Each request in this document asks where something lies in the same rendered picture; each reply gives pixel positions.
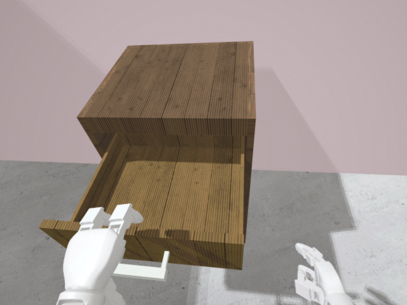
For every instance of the cabinet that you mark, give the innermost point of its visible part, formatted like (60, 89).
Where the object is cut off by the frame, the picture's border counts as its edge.
(178, 89)

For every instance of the left robot hand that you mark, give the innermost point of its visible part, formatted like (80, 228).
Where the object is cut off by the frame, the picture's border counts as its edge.
(93, 253)

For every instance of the right robot forearm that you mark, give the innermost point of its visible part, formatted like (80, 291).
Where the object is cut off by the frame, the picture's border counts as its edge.
(338, 298)

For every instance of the handle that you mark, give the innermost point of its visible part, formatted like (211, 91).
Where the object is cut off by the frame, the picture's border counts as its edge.
(143, 272)

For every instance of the drawer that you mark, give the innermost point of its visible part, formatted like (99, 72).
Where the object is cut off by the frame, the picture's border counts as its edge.
(188, 188)

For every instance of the left robot forearm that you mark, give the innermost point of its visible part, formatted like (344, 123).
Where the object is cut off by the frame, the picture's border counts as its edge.
(77, 296)

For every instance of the right robot hand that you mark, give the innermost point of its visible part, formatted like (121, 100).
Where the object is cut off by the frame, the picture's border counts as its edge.
(324, 280)

